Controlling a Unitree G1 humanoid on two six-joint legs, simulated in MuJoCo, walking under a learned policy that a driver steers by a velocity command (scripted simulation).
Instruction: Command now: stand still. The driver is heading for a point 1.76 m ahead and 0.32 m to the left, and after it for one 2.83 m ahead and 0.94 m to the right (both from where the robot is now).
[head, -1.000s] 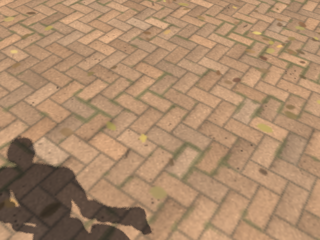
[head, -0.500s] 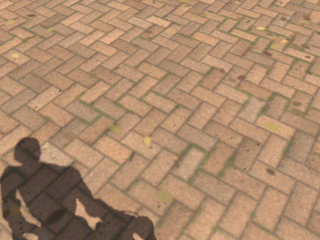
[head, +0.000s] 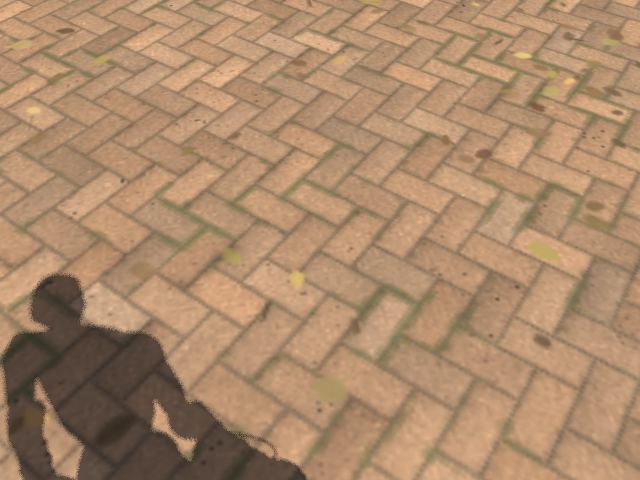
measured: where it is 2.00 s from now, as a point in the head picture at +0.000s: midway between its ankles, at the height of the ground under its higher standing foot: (324, 331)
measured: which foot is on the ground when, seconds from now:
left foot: down 0.00-0.40, up 0.42-0.80, down 0.82-1.00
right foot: down 0.00-0.82, up 0.84-1.00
